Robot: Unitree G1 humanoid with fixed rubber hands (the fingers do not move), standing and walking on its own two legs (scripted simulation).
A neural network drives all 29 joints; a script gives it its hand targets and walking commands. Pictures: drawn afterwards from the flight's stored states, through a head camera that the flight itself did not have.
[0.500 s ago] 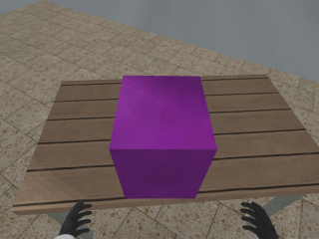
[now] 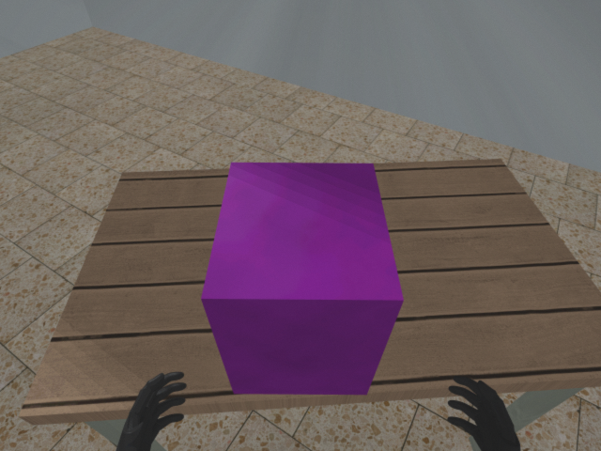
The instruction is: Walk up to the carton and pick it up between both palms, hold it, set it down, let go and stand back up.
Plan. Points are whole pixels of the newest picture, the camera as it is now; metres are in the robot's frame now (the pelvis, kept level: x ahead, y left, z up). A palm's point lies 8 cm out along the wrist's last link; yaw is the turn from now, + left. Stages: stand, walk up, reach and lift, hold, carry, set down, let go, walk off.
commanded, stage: reach and lift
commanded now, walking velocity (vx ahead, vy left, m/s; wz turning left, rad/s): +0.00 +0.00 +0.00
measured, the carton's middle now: (301, 282) +0.36 +0.04 +0.01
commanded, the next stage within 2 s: none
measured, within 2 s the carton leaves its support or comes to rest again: neither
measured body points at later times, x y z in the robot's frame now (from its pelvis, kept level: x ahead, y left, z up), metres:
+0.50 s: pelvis +0.00 -0.01 +0.00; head -0.01 +0.00 +0.45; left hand +0.15 +0.22 -0.01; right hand +0.19 -0.20 -0.01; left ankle +0.03 +0.14 -0.75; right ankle -0.05 -0.13 -0.75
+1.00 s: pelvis +0.00 +0.00 +0.00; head +0.01 +0.00 +0.45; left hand +0.23 +0.22 +0.06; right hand +0.25 -0.20 +0.05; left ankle +0.03 +0.14 -0.75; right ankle -0.05 -0.13 -0.75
